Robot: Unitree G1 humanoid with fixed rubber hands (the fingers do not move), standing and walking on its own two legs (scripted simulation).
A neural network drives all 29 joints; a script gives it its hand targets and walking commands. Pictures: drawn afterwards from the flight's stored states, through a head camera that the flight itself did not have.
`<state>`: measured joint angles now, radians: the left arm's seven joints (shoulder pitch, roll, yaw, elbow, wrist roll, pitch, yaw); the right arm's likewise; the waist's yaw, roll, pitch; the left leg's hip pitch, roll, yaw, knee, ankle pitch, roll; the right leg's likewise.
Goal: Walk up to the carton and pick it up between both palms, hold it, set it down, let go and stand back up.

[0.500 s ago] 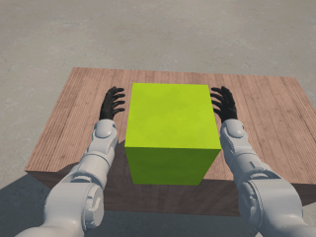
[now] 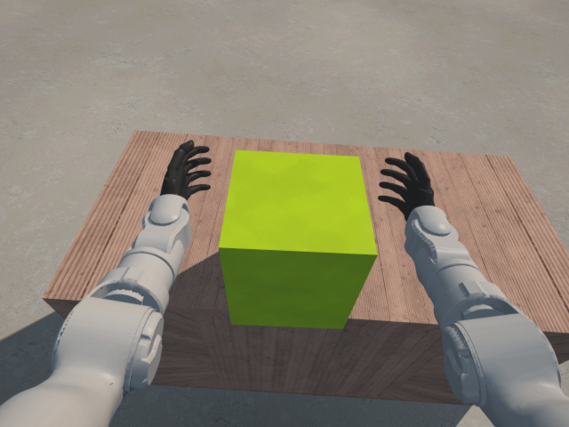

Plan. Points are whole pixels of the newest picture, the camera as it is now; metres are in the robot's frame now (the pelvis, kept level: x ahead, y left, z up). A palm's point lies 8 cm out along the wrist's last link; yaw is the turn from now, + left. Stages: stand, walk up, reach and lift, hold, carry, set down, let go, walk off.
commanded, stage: set down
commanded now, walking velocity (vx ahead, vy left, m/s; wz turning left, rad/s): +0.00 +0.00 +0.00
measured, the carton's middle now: (292, 244) +0.44 -0.02 -0.03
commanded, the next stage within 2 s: none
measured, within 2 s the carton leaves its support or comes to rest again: neither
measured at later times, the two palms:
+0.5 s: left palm (171, 177) +0.47 +0.17 +0.10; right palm (416, 181) +0.47 -0.21 +0.11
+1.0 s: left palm (155, 194) +0.43 +0.19 +0.11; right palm (416, 198) +0.43 -0.19 +0.11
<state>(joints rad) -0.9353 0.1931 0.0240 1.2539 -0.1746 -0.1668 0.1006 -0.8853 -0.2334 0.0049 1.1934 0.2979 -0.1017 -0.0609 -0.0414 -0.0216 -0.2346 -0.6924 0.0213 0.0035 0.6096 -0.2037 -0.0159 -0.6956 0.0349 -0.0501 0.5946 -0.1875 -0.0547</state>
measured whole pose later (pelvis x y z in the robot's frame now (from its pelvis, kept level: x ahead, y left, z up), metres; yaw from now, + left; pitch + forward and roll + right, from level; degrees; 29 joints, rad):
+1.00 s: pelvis +0.04 +0.00 +0.03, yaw -1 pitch +2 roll +0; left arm -0.58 0.18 0.15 0.65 -0.04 0.17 0.03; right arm -0.63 -0.22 0.05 0.81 0.33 0.03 -0.12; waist -0.01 -0.04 -0.01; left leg -0.21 0.03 0.01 0.35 -0.18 -0.03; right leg -0.21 0.06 -0.02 0.33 -0.15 -0.06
